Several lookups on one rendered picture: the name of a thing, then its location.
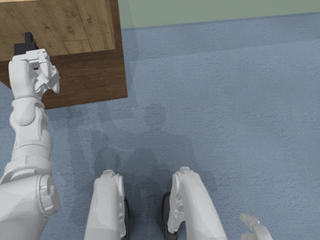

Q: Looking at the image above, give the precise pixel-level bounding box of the drawer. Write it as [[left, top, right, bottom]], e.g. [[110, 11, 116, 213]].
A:
[[0, 0, 116, 62]]

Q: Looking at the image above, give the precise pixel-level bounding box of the left robot upper arm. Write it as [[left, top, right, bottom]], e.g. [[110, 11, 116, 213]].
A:
[[0, 174, 61, 240]]

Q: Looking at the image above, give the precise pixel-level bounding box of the robot right thigh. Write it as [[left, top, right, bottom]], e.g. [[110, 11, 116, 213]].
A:
[[172, 170, 228, 240]]

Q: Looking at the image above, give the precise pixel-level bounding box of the robot right foot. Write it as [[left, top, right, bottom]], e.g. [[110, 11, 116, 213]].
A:
[[161, 192, 178, 240]]

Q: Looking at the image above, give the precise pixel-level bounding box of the left robot hand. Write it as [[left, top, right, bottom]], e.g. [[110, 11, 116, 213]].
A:
[[8, 49, 60, 101]]

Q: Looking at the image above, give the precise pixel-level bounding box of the right robot hand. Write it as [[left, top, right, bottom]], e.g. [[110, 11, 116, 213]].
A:
[[239, 213, 273, 240]]

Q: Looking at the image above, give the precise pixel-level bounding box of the handle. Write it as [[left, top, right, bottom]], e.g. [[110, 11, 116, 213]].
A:
[[14, 32, 39, 70]]

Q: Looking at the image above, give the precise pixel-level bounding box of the cabinet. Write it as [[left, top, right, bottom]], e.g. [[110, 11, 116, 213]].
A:
[[0, 0, 128, 110]]

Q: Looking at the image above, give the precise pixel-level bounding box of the robot left forearm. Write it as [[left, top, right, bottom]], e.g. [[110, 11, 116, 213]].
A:
[[0, 97, 53, 185]]

